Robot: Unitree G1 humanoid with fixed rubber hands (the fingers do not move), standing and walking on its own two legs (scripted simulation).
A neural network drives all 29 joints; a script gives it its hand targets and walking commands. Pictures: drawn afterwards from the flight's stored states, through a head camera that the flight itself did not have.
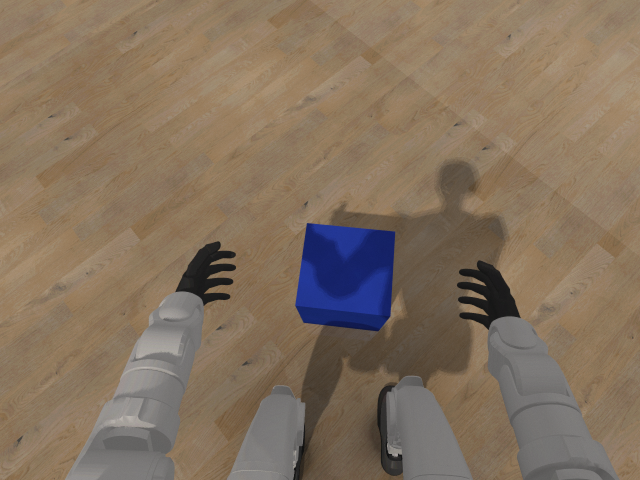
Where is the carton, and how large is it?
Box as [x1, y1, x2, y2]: [295, 223, 394, 330]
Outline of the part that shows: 307,223 295,303 303,322 378,330 390,314 394,231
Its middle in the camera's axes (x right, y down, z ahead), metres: +0.06 +0.10 +1.01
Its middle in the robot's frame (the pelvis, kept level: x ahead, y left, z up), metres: +0.48 -0.01 -0.56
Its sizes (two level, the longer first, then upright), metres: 0.210 0.200 0.250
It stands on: the floor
